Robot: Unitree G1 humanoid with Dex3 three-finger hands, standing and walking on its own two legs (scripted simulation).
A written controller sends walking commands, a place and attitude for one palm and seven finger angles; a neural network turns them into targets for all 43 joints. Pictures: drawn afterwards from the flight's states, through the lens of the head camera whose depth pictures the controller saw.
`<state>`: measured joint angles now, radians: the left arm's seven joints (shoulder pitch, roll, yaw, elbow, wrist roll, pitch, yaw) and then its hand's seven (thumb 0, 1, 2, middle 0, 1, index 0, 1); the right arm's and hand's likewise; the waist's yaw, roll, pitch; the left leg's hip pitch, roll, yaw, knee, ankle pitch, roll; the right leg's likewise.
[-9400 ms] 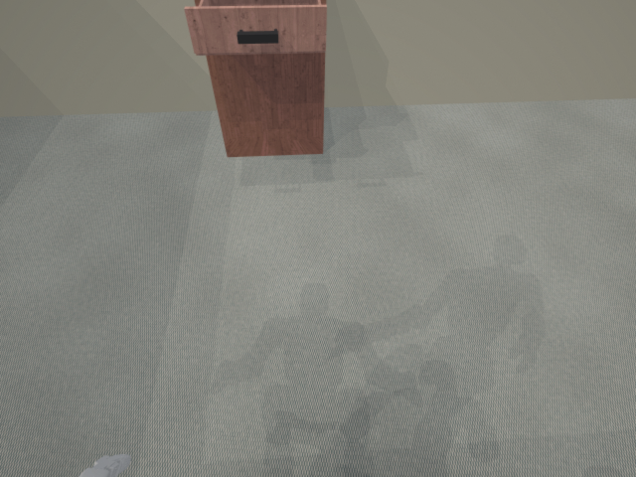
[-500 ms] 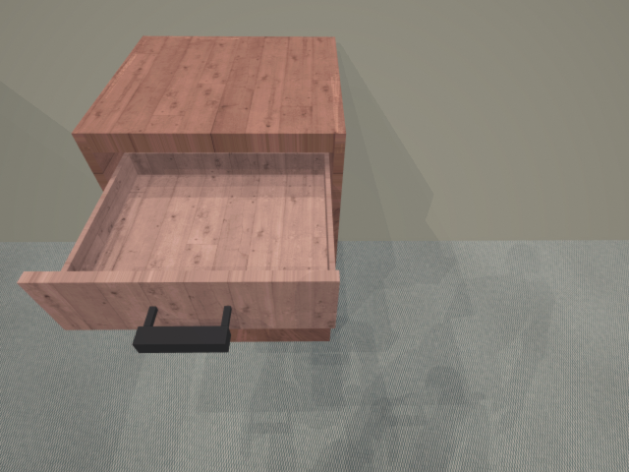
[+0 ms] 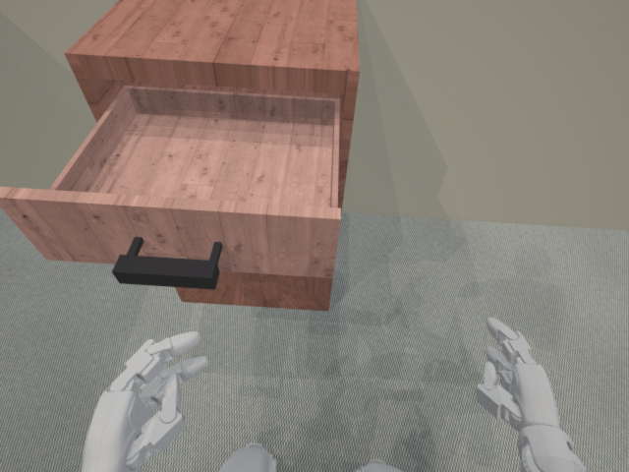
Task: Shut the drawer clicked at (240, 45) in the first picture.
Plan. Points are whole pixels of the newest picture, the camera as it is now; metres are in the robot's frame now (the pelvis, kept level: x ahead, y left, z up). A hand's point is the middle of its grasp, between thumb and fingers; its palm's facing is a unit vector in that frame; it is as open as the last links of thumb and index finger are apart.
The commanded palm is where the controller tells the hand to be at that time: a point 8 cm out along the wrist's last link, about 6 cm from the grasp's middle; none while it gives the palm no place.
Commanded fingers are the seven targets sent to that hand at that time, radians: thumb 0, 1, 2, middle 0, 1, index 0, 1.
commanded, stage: raise the hand and make a fist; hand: left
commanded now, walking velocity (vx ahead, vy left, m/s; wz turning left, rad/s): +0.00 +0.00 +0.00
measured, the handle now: (172, 258) +0.37 +0.24 +0.04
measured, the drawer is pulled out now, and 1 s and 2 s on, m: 0.30 0.30 0.30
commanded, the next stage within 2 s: bring the fist close to the handle in 1.44 s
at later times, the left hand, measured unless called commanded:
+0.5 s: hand (150, 379) +0.20 +0.19 +0.08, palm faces +0.05 -1.00 -0.05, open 3.4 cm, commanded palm +0.15 +0.24 +0.09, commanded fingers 0.00 0.90 0.90 -1.18 -1.36 -1.18 -1.36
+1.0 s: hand (136, 373) +0.19 +0.18 +0.13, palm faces +0.06 -1.00 -0.04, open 3.2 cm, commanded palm +0.15 +0.24 +0.14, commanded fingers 0.00 0.90 0.90 -1.40 -1.60 -1.40 -1.60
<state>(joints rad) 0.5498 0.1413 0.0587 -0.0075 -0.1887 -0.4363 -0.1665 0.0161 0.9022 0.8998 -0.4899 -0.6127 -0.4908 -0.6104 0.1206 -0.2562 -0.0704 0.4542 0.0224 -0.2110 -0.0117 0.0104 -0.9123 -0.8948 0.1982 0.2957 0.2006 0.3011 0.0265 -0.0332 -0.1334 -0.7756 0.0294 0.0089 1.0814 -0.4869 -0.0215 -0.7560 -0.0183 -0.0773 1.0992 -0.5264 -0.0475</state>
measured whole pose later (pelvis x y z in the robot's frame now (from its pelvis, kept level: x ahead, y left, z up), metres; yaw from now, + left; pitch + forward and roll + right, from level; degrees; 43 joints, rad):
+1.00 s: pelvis +0.02 +0.03 +0.03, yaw +1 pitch +7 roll -2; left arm 0.66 0.18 0.04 -0.40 -0.21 -0.24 -0.13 0.02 0.90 0.90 -1.38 -1.58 -1.38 -1.58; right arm 0.23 -0.20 0.05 0.46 0.04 -0.19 -0.03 0.01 -0.90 -0.89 0.20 0.30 0.21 0.30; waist 0.03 0.05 -0.12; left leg -0.61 0.01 -0.01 0.96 -0.47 0.02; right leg -0.56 -0.03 -0.09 0.91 -0.48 0.00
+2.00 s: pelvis +0.02 +0.01 +0.02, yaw +1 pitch +10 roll -1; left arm 0.45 0.19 0.12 -0.11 -0.25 -0.33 -0.19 0.02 0.90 0.90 -1.40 -1.60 -1.40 -1.60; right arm 0.24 -0.25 0.01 0.55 0.03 -0.22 -0.04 0.01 -0.91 -0.89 0.20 0.30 0.21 0.30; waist -0.01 0.04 -0.10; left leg -0.67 0.03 -0.01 0.96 -0.46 -0.01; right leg -0.63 -0.01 -0.10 0.94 -0.48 -0.03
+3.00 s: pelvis +0.01 +0.02 -0.01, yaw +0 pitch +17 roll -1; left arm 0.24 0.18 0.08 0.06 -0.20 -0.40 -0.11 0.02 0.90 0.90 -1.39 -1.60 -1.39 -1.60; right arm 0.23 -0.25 0.01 0.52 0.01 -0.10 -0.01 0.01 -0.91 -0.89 0.20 0.30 0.20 0.30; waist -0.03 0.03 -0.14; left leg -0.91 0.03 0.00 1.14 -0.52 0.01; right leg -0.87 -0.02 -0.08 1.11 -0.54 -0.02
